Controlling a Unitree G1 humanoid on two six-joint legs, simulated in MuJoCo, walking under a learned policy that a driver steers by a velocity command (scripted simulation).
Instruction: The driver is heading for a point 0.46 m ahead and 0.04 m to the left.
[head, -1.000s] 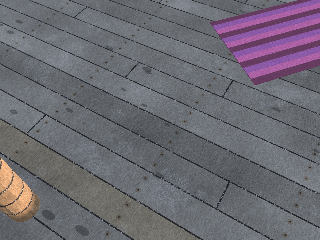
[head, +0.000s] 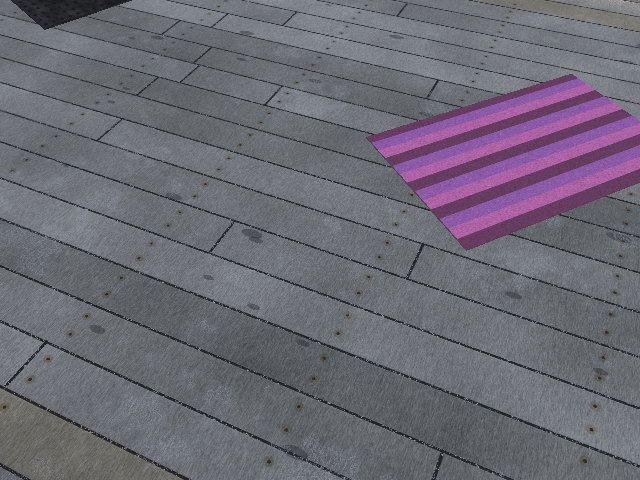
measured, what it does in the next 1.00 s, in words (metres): walks ahead: left foot, then right foot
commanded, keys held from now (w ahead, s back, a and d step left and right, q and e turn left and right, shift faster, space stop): w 0.54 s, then no key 0.46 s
